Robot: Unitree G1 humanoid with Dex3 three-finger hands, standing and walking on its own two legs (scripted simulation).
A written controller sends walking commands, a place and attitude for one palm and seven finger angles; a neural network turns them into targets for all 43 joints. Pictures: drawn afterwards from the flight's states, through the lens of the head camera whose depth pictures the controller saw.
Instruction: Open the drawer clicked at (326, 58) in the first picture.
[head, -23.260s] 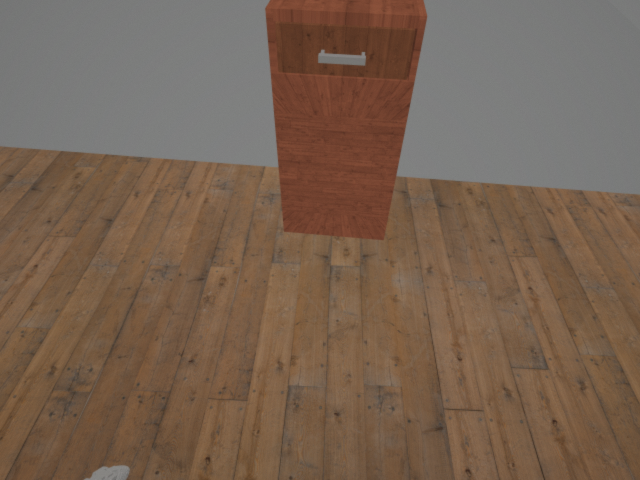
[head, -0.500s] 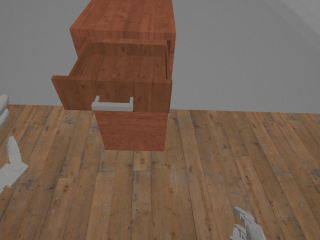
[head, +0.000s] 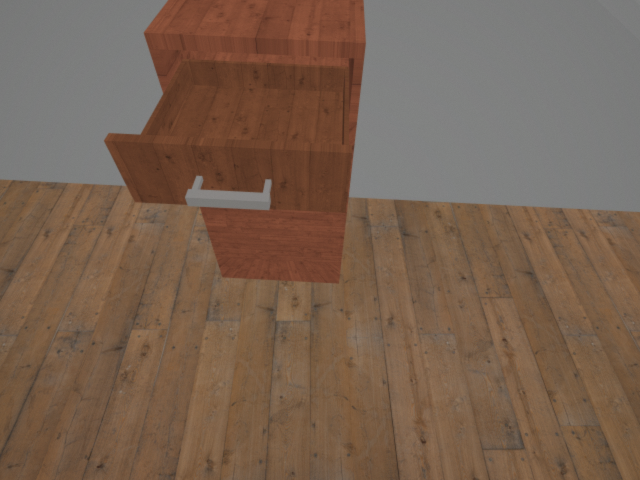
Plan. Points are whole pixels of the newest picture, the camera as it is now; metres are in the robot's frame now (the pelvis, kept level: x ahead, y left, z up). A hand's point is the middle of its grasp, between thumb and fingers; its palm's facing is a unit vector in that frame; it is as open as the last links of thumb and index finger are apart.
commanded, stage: let the arm hang, fingers relaxed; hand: left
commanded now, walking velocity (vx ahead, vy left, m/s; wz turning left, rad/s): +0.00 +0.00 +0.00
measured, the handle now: (231, 191) +0.54 +0.18 +0.01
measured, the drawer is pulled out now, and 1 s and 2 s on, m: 0.30 0.30 0.30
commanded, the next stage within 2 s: look to check the result in 0.60 s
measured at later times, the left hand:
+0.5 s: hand out of the picture -0.01 +0.17 -0.17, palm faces +0.02 -0.98 -0.19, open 7.3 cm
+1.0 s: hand out of the picture -0.01 +0.18 -0.17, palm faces +0.02 -0.98 -0.20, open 7.3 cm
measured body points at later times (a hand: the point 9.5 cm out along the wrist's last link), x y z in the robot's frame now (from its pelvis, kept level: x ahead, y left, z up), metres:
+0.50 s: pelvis -0.01 +0.01 +0.00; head +0.00 +0.00 +0.45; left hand -0.01 +0.22 -0.16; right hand -0.03 -0.20 -0.16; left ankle +0.02 +0.12 -0.74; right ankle -0.02 -0.10 -0.74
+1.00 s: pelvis -0.01 +0.00 +0.00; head +0.01 -0.01 +0.45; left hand -0.01 +0.23 -0.16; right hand -0.01 -0.21 -0.16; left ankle +0.02 +0.12 -0.74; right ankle -0.02 -0.10 -0.74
